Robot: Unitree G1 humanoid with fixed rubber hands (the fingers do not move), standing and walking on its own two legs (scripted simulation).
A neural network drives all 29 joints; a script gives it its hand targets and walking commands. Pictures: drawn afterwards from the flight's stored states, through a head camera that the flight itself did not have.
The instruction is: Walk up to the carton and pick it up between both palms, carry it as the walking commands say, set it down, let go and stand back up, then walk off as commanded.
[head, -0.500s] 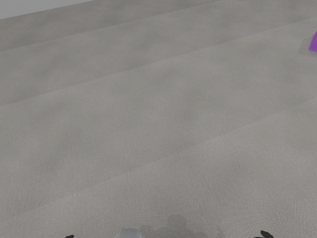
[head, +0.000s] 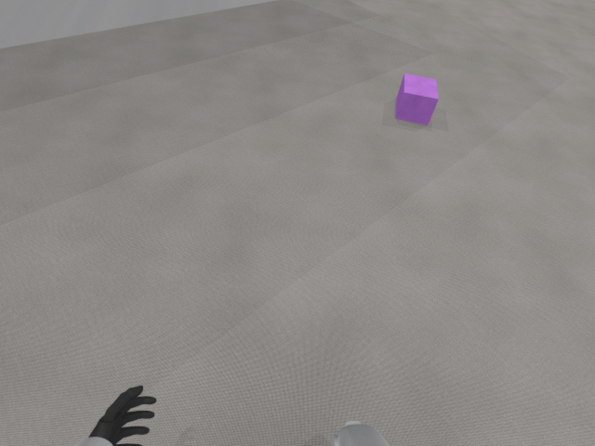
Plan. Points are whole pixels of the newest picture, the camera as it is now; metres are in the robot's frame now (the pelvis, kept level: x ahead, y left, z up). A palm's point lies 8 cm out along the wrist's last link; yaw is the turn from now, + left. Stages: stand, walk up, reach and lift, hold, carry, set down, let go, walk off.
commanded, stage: walk up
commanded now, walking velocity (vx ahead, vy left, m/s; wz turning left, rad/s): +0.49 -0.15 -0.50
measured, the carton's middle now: (415, 98) +2.33 -1.01 -0.69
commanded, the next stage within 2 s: none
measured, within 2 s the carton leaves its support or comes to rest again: neither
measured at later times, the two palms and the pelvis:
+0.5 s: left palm (176, 417) +0.21 +0.16 -0.12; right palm (477, 301) +0.39 -0.37 -0.10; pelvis +0.23 -0.10 -0.01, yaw -13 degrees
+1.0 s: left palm (278, 206) +0.67 +0.00 -0.14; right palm (491, 347) +0.30 -0.36 -0.11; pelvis +0.47 -0.16 +0.00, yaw -20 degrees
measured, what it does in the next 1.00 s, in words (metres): walks ahead, turning right: right foot, then left foot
